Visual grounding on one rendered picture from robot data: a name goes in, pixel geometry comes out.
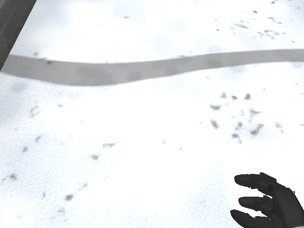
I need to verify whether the right robot hand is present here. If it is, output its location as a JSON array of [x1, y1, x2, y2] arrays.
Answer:
[[230, 172, 304, 228]]

